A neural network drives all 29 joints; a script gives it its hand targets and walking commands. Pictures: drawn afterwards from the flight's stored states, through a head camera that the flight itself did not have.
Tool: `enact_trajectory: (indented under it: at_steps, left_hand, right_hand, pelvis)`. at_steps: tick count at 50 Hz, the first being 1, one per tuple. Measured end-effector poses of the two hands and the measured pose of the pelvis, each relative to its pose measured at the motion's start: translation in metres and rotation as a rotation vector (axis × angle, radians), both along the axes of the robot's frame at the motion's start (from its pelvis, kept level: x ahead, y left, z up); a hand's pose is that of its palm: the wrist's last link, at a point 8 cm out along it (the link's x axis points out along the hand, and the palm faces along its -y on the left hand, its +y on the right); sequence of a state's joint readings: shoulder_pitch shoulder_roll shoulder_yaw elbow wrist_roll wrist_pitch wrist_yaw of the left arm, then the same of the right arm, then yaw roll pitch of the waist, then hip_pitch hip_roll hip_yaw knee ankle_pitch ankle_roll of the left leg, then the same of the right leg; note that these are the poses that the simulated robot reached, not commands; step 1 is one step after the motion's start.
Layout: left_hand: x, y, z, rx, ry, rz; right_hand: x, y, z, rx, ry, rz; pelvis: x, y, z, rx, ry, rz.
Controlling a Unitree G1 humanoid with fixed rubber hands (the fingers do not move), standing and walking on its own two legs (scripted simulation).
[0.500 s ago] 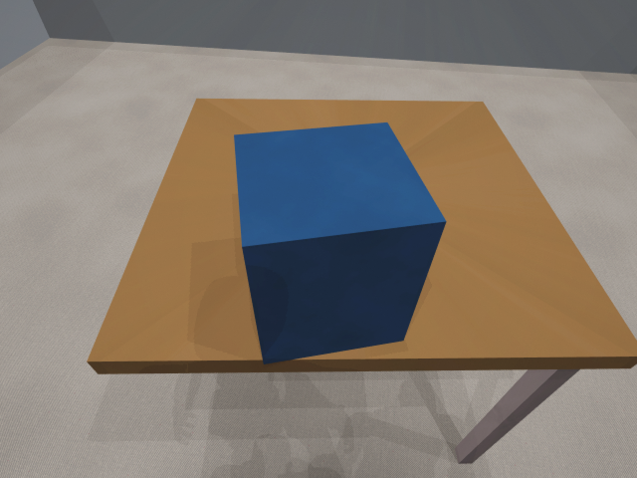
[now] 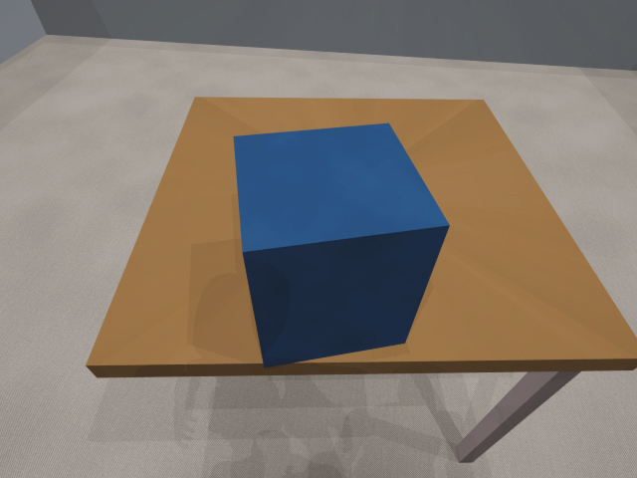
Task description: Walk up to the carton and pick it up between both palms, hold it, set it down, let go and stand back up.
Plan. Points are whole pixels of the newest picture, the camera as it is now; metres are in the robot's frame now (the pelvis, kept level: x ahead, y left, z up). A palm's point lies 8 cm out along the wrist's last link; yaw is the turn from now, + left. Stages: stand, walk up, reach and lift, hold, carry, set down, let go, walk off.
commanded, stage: stand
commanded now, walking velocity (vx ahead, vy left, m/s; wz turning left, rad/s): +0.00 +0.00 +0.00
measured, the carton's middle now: (325, 247) +0.41 +0.01 +0.07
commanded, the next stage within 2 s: none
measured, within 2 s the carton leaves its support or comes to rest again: neither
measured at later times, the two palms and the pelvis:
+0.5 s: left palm out of the picture +0.00 +0.24 -0.14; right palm out of the picture +0.00 -0.24 -0.14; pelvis +0.00 +0.00 +0.00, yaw +0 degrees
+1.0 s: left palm out of the picture +0.00 +0.23 -0.14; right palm out of the picture +0.00 -0.24 -0.14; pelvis +0.01 -0.01 +0.00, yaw +0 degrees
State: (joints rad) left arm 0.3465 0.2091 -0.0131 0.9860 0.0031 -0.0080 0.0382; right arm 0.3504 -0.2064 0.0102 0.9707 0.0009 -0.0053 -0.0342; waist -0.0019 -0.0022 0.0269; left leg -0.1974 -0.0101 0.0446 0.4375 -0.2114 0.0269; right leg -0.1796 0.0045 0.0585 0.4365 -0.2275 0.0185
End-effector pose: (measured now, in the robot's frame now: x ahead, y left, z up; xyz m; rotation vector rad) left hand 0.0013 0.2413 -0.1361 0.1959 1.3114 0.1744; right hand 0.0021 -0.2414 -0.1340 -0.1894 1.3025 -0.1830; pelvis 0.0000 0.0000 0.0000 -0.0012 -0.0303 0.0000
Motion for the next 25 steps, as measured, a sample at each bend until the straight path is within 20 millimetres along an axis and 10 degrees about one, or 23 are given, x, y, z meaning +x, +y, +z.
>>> enact_trajectory:
  at_steps: [25]
  left_hand:
    - [-0.0020, -0.0049, -0.0001, 0.000, 0.024, 0.003]
  right_hand:
    - [-0.0050, 0.0025, -0.0032, 0.012, 0.027, -0.022]
  pelvis:
    - [0.0033, -0.0017, 0.0007, 0.003, 0.004, -0.006]
